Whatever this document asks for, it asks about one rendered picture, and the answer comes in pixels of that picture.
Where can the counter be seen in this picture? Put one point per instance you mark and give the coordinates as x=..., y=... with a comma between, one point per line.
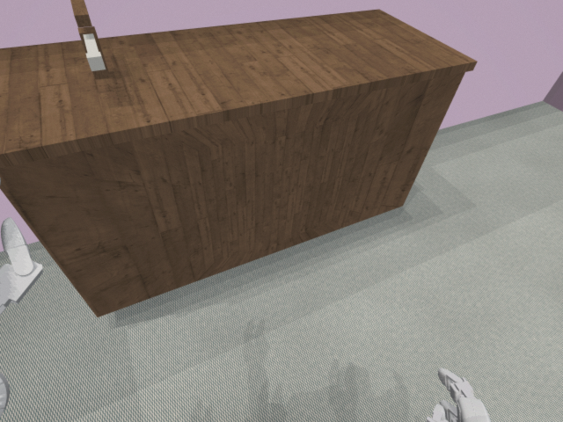
x=199, y=150

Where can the robot right hand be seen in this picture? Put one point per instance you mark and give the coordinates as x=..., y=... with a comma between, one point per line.
x=469, y=408

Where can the robot left hand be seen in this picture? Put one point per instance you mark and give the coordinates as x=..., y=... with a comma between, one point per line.
x=16, y=279

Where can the tap lever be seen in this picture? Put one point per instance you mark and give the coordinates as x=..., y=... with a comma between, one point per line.
x=93, y=55

